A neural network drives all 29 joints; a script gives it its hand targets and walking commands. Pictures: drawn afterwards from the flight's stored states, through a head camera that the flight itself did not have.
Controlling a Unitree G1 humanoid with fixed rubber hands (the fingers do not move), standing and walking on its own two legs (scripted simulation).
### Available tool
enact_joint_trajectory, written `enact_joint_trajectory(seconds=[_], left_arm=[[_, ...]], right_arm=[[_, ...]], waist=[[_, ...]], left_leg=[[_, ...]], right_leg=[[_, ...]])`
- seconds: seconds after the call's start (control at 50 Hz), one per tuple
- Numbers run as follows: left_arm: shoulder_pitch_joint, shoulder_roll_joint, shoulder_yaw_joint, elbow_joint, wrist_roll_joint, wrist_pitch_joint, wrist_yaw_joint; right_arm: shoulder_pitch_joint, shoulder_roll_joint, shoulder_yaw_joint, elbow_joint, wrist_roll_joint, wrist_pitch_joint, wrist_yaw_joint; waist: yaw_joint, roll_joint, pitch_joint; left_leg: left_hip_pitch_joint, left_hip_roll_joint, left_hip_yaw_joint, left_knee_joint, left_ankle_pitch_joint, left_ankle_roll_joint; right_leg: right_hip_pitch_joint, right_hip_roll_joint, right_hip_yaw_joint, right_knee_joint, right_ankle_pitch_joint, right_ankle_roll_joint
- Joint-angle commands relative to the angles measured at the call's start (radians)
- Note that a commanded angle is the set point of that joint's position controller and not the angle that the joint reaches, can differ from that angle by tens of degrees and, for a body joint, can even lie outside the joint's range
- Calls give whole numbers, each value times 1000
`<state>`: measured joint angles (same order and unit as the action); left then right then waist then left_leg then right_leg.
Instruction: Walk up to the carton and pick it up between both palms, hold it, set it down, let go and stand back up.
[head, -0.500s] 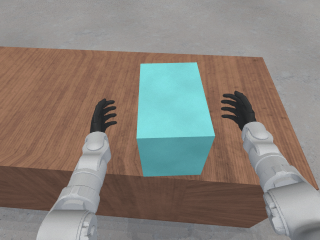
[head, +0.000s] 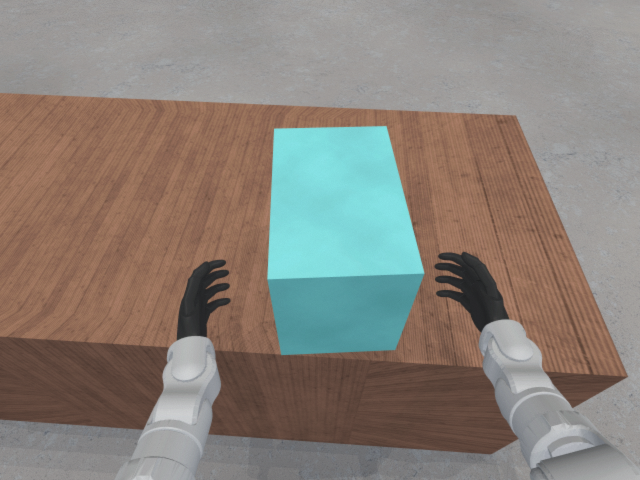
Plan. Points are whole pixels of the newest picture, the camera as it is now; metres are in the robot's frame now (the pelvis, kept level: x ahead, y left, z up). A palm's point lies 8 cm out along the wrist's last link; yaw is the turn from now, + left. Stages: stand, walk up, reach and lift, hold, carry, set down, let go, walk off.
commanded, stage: set down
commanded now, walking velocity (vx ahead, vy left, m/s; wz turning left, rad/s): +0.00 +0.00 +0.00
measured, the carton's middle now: (334, 239) +0.50 +0.02 -0.03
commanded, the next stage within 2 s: let go in 1.56 s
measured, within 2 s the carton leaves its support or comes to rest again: neither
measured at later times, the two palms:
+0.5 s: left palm (184, 390) +0.24 +0.20 -0.03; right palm (494, 380) +0.28 -0.20 -0.04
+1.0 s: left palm (168, 435) +0.19 +0.21 -0.05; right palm (516, 447) +0.21 -0.21 -0.05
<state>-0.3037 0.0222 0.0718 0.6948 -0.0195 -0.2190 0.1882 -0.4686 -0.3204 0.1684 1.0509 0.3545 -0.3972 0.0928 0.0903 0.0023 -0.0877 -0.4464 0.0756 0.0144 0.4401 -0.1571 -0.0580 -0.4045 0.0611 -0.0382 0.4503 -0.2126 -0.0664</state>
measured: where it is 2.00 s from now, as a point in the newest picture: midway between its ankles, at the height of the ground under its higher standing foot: outside the picture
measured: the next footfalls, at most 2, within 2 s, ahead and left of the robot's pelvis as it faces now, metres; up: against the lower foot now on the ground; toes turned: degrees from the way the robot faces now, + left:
none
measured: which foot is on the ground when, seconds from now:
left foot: down 0.00-1.00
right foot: down 0.00-1.00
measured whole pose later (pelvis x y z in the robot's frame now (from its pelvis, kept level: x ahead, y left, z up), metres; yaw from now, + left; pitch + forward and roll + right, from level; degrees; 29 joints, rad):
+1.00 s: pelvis +0.01 +0.00 +0.00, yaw +1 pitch -1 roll +1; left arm 0.16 0.12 0.01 0.57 -0.03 -0.18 0.12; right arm 0.08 -0.20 0.06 0.84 0.21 -0.41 0.06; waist 0.02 -0.04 0.00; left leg -0.20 0.05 0.01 0.40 -0.18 -0.05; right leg -0.17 0.04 -0.03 0.44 -0.26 -0.06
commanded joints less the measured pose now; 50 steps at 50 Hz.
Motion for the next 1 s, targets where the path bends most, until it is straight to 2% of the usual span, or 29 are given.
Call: enact_joint_trajectory(seconds=[0.0,0.24,0.38,0.52,0.64,0.74,0.84,0.98], left_arm=[[-201,55,0,-180,18,-95,-9],[-56,64,-34,-168,-8,-196,-14],[46,71,-43,-182,-14,-231,-18],[141,81,-40,-204,-10,-217,-32],[233,99,-33,-196,0,-162,-59],[276,130,-28,-211,0,-98,-79],[284,155,-39,-271,-6,-35,-74],[309,196,-53,-358,-18,39,-55]], right_arm=[[-260,-146,-37,-122,3,-99,-6],[-87,-104,-33,-98,0,-189,-4],[17,-102,-55,-112,-24,-235,-3],[118,-96,-65,-138,-35,-248,3],[222,-67,-65,-159,-37,-216,0],[297,-34,-87,-207,-68,-160,-21],[345,-4,-129,-285,-119,-93,-34],[390,16,-181,-433,-180,-4,-34]], waist=[[-7,-71,-377],[-14,-58,-265],[-24,-51,-273],[-29,-65,-257],[-34,-84,-165],[-50,-79,-71],[-65,-44,-24],[-59,-22,-23]], left_leg=[[182,-60,22,8,232,21],[178,-64,16,5,152,28],[213,-65,9,23,178,22],[278,-67,2,28,219,25],[318,-73,0,5,198,38],[331,-80,2,-29,129,53],[346,-80,9,-57,75,59],[354,-77,24,-80,40,67]], right_leg=[[253,-23,63,-26,322,65],[205,-43,71,-38,199,58],[196,-38,67,-26,214,51],[199,-32,65,-24,267,55],[201,-41,71,-49,287,64],[199,-59,81,-87,227,69],[186,-66,82,-122,108,57],[175,-66,74,-141,13,38]])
